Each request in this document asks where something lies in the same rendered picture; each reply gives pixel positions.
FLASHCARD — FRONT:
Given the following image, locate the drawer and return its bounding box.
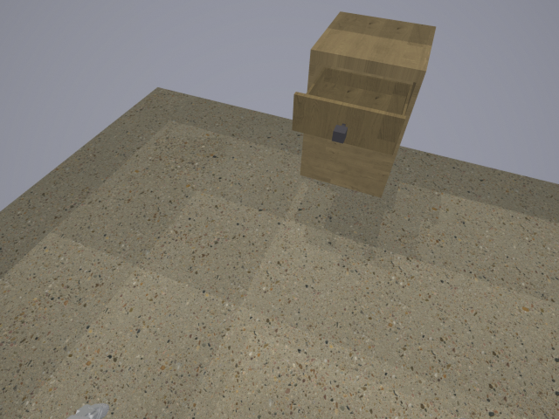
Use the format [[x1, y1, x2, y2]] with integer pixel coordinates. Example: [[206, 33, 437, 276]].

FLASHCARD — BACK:
[[292, 67, 413, 155]]

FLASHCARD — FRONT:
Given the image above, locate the cabinet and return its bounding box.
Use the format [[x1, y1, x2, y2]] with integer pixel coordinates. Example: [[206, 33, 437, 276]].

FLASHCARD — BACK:
[[300, 11, 436, 197]]

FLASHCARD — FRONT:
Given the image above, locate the handle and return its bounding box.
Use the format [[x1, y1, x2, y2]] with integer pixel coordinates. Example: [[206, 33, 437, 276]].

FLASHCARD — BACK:
[[332, 123, 348, 144]]

